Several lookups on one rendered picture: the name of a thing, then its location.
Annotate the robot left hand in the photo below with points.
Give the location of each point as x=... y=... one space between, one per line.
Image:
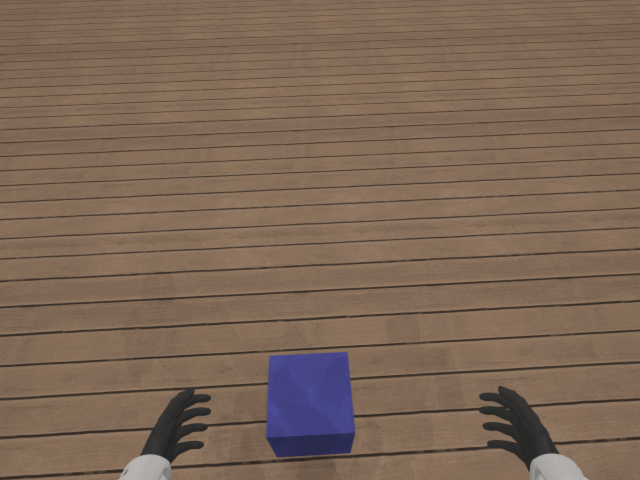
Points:
x=168 y=431

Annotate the carton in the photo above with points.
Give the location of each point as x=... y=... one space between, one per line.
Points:
x=309 y=409

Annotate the robot right hand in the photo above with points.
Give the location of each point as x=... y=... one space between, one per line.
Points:
x=531 y=436

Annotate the robot left forearm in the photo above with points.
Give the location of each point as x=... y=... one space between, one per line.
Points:
x=147 y=467

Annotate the robot right forearm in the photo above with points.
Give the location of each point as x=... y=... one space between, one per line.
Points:
x=554 y=467

